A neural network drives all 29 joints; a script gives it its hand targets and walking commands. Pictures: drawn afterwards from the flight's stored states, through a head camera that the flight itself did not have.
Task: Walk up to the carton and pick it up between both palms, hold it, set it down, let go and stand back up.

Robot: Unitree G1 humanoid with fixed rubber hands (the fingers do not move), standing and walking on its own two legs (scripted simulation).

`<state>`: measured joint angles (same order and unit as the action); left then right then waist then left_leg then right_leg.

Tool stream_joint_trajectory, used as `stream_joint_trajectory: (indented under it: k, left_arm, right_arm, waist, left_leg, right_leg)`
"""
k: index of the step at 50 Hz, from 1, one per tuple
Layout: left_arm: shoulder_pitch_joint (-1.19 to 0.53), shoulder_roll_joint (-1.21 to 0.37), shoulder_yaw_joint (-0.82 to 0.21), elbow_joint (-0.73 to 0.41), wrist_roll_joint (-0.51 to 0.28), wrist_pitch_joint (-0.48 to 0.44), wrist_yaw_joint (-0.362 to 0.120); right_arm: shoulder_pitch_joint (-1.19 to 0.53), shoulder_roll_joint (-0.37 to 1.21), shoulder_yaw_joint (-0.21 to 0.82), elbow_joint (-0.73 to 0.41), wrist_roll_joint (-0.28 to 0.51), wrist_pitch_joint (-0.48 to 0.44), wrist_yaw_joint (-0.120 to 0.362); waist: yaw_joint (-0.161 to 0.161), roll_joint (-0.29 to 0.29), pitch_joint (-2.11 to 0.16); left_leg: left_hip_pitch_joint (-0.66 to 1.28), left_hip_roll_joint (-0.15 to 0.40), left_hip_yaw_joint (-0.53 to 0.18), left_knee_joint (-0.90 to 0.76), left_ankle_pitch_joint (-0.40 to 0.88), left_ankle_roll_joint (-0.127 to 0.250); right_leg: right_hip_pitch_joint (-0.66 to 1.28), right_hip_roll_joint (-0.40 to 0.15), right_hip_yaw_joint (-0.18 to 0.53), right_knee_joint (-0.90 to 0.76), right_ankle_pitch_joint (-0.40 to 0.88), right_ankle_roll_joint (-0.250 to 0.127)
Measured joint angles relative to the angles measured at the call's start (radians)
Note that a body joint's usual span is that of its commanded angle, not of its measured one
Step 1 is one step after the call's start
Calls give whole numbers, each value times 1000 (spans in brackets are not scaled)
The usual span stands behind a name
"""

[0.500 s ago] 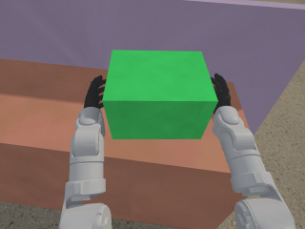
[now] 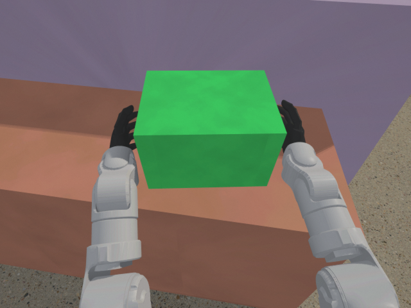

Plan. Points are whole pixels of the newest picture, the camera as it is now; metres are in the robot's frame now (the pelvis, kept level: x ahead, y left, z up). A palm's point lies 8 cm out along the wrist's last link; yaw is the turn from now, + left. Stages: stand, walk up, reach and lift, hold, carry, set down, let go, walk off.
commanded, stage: hold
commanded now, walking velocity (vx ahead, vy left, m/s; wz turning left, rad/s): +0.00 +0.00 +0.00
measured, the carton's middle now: (207, 128) +0.40 +0.02 +0.17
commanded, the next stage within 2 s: none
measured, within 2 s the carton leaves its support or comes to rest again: neither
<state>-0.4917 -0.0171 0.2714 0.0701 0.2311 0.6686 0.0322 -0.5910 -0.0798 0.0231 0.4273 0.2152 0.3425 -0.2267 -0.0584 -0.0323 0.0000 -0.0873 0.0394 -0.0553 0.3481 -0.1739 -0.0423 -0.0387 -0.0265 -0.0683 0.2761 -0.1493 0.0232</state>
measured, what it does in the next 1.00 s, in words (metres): stands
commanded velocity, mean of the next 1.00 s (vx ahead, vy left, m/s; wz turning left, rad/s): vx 0.00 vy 0.00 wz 0.00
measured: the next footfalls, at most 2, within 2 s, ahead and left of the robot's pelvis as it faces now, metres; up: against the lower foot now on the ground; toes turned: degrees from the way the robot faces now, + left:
none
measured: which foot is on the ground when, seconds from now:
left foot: down 0.00-1.00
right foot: down 0.00-1.00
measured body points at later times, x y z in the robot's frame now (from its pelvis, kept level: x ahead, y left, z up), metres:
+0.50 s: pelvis -0.02 +0.00 +0.00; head -0.06 +0.02 +0.45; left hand +0.37 +0.15 +0.16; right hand +0.37 -0.17 +0.15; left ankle +0.01 +0.14 -0.75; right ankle +0.00 -0.13 -0.75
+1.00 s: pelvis -0.02 +0.00 +0.00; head -0.06 +0.03 +0.44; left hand +0.37 +0.16 +0.15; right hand +0.37 -0.16 +0.17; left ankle +0.01 +0.14 -0.75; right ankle +0.00 -0.13 -0.75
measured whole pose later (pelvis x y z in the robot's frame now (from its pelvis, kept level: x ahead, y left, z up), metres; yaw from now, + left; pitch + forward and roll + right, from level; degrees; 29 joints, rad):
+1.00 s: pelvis -0.02 +0.00 +0.00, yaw +0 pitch -8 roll -1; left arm -0.66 -0.03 0.37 0.40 0.36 0.59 0.02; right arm -0.76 0.00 -0.20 0.78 0.04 0.23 -0.17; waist -0.07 -0.07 0.02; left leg -0.05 0.04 -0.05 0.35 -0.17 -0.04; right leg -0.02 -0.03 -0.06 0.32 -0.16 0.02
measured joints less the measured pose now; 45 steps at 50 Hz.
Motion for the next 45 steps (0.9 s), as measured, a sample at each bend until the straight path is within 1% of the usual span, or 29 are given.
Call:
stream_joint_trajectory:
  k: [2, 3, 4, 5, 7, 8, 9, 10, 12, 14, 16, 17, 18, 21, 22, 23, 25, 26, 28, 30, 31, 33, 35, 36, 38, 40, 42, 43, 45]
  left_arm:
    - [22, 7, -14, -42, -22, -20, 12]
    - [11, 6, -10, -30, -16, -26, 11]
    - [-12, 1, 3, 6, 0, -29, 6]
    - [-47, -5, 24, 63, 26, -31, -5]
    - [-120, -17, 72, 194, 86, -22, -24]
    - [-137, -19, 81, 227, 107, -9, -28]
    - [-138, -20, 78, 231, 116, 4, -27]
    - [-125, -20, 65, 212, 113, 13, -24]
    - [-75, -16, 24, 131, 77, 16, -4]
    - [-29, -13, -15, 52, 34, -6, 23]
    - [-18, -18, -30, 24, 20, -30, 37]
    - [-30, -25, -24, 39, 27, -39, 37]
    - [-56, -34, -7, 79, 43, -46, 32]
    - [-169, -56, 80, 269, 120, -44, -2]
    - [-189, -58, 99, 305, 135, -34, -8]
    - [-196, -58, 105, 316, 140, -24, -11]
    - [-174, -56, 87, 274, 121, -14, 2]
    - [-150, -53, 68, 232, 101, -17, 16]
    - [-105, -42, 40, 153, 55, -37, 29]
    - [-96, -35, 39, 138, 35, -65, 30]
    - [-110, -33, 52, 162, 40, -77, 25]
    - [-167, -32, 101, 267, 80, -89, 2]
    - [-214, -25, 145, 358, 124, -75, -25]
    - [-223, -20, 155, 378, 136, -65, -36]
    - [-205, -13, 141, 356, 133, -48, -41]
    - [-154, -8, 100, 279, 100, -47, -15]
    - [-113, -2, 67, 218, 59, -68, 6]
    - [-103, -1, 57, 204, 44, -81, 13]
    - [-110, -1, 50, 216, 42, -101, 19]
  right_arm:
    - [14, 4, -1, -55, 13, -6, -15]
    - [5, 14, -18, -49, 3, -5, -13]
    - [-14, 28, -45, -17, -17, -3, -3]
    - [-43, 45, -82, 39, -48, -1, 13]
    - [-106, 68, -156, 175, -112, 5, 46]
    - [-121, 70, -172, 219, -130, 8, 55]
    - [-120, 68, -171, 234, -135, 9, 60]
    - [-108, 62, -157, 225, -127, 5, 61]
    - [-63, 45, -108, 157, -80, -11, 49]
    - [-19, 24, -68, 71, -29, -36, 31]
    - [-2, 10, -59, 23, -7, -48, 21]
    - [-8, 9, -68, 28, -13, -49, 23]
    - [-28, 14, -90, 59, -31, -48, 32]
    - [-116, 32, -179, 236, -118, -36, 71]
    - [-132, 31, -190, 278, -137, -32, 79]
    - [-136, 28, -188, 297, -146, -32, 82]
    - [-116, 20, -148, 268, -126, -40, 73]
    - [-96, 15, -118, 229, -99, -47, 59]
    - [-63, 5, -69, 146, -48, -66, 30]
    - [-65, 5, -60, 117, -37, -75, 12]
    - [-82, 12, -74, 134, -50, -75, 13]
    - [-143, 39, -136, 233, -107, -69, 33]
    - [-195, 57, -190, 334, -164, -58, 50]
    - [-206, 62, -202, 362, -184, -55, 54]
    - [-195, 69, -194, 361, -191, -58, 52]
    - [-156, 76, -158, 302, -154, -77, 37]
    - [-122, 79, -139, 241, -117, -103, 23]
    - [-112, 77, -136, 220, -105, -114, 20]
    - [-116, 77, -151, 220, -108, -125, 22]
  waist:
    - [-11, -1, -4]
    - [-13, -5, -4]
    - [-13, -10, -4]
    - [-10, -16, -4]
    - [-3, -30, -5]
    - [-2, -36, -5]
    - [-3, -41, -4]
    - [-5, -42, -2]
    - [-14, -37, 1]
    - [-22, -25, -1]
    - [-27, -11, -1]
    - [-28, -5, 1]
    - [-25, -2, 2]
    - [-8, -1, 3]
    - [-2, -2, 1]
    - [2, -2, 2]
    - [8, 2, 5]
    - [9, 7, 6]
    - [9, 17, 5]
    - [10, 24, 4]
    - [12, 24, 4]
    - [20, 17, 1]
    - [26, 2, -1]
    - [27, -6, 0]
    - [26, -19, 5]
    - [18, -28, 6]
    - [9, -31, 2]
    - [6, -31, 0]
    - [-1, -32, 1]
  left_leg:
    - [-3, 3, -11, 18, -13, -1]
    - [2, 3, -13, 22, -17, -1]
    - [8, 2, -14, 24, -18, 0]
    - [14, 0, -11, 22, -17, 1]
    - [19, -5, -4, 12, -9, 4]
    - [18, -7, -2, 6, -3, 4]
    - [16, -8, -1, -1, 2, 4]
    - [13, -7, -1, -6, 7, 3]
    - [3, -3, -1, -1, 8, 0]
    - [-8, 3, -1, 17, -2, -2]
    - [-4, 7, 1, 34, -13, -1]
    - [4, 7, 3, 37, -17, 1]
    - [12, 6, 7, 38, -19, 3]
    - [29, -3, 25, 19, -9, 13]
    - [29, -6, 30, 9, -1, 14]
    - [29, -7, 33, -2, 6, 14]
    - [26, -6, 35, -17, 18, 12]
    - [22, -3, 35, -18, 20, 10]
    - [15, 3, 32, -10, 17, 6]
    - [17, 6, 26, 3, 10, 5]
    - [22, 5, 24, 5, 7, 6]
    - [29, 0, 23, 1, 8, 12]
    - [33, -5, 21, -10, 15, 17]
    - [33, -6, 19, -17, 21, 16]
    - [31, -6, 13, -28, 31, 6]
    - [22, -2, 7, -26, 32, -1]
    - [9, 2, -1, -9, 23, -5]
    - [5, 4, -4, 2, 16, -6]
    - [7, 6, -8, 18, 5, -6]
  right_leg:
    - [9, 4, -10, -1, -3, -1]
    - [15, 4, -13, 2, -6, -1]
    - [19, 3, -13, 8, -9, -1]
    - [20, 0, -11, 17, -14, -2]
    - [8, -6, -4, 38, -21, -3]
    - [2, -8, -2, 42, -21, -3]
    - [-3, -9, 0, 39, -17, -3]
    - [-4, -8, 0, 33, -12, -3]
    - [-5, -3, 0, 17, -1, -3]
    - [-4, 3, 1, 8, 6, -2]
    - [7, 7, 2, 5, 7, -1]
    - [14, 7, 4, 7, 5, 0]
    - [17, 6, 8, 15, 1, 1]
    - [3, -4, 26, 48, -11, 2]
    - [-5, -7, 31, 54, -11, 3]
    - [-11, -9, 34, 54, -9, 3]
    - [-16, -8, 36, 42, 1, 2]
    - [-17, -5, 36, 33, 6, 1]
    - [-12, 1, 33, 20, 15, 0]
    - [-1, 5, 27, 16, 15, 0]
    - [3, 4, 25, 20, 12, 0]
    - [2, -1, 23, 36, 3, -1]
    - [-5, -6, 22, 49, -4, -3]
    - [-7, -7, 20, 51, -5, -5]
    - [-8, -7, 14, 43, 0, -7]
    - [-7, -3, 7, 30, 6, -9]
    - [-6, 2, 0, 22, 8, -9]
    - [-3, 4, -3, 20, 8, -9]
    - [6, 6, -7, 22, 4, -9]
